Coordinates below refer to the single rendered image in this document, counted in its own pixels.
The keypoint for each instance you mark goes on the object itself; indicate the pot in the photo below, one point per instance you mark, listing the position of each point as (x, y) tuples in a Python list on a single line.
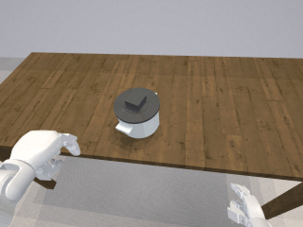
[(140, 130)]

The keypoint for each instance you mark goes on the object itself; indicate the lid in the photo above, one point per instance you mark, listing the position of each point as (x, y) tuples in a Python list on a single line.
[(131, 115)]

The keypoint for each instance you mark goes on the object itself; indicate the right robot hand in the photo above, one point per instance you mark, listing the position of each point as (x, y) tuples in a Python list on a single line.
[(240, 212)]

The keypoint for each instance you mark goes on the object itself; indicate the robot right forearm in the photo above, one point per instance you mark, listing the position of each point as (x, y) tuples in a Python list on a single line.
[(258, 222)]

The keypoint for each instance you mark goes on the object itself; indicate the knob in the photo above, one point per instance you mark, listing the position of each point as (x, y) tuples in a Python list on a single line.
[(135, 100)]

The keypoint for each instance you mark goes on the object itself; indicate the table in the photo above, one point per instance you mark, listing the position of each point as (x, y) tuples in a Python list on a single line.
[(232, 115)]

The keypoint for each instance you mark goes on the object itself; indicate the robot left forearm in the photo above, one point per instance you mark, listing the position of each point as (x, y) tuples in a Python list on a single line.
[(15, 177)]

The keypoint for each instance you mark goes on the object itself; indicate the left robot hand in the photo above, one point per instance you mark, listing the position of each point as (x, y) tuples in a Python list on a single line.
[(37, 147)]

